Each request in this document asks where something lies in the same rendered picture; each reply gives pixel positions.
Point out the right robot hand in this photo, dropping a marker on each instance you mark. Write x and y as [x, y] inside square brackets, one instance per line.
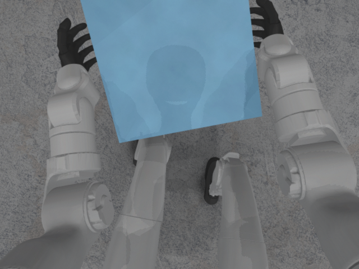
[271, 23]

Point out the right robot forearm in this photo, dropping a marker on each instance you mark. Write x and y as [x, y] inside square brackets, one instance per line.
[293, 95]

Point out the robot right shin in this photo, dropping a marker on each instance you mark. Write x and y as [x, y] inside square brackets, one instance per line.
[213, 189]

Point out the left robot hand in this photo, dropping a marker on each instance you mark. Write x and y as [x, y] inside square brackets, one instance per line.
[68, 50]

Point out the left robot upper arm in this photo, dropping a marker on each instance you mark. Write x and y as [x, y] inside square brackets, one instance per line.
[73, 217]

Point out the carton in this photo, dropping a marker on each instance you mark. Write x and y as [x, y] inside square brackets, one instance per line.
[169, 66]

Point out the right robot thigh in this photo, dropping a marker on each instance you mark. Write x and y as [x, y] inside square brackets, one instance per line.
[241, 243]

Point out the right robot upper arm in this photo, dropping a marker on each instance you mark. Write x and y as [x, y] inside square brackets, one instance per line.
[322, 178]

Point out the left robot forearm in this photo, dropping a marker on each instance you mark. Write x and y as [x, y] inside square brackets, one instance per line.
[72, 129]

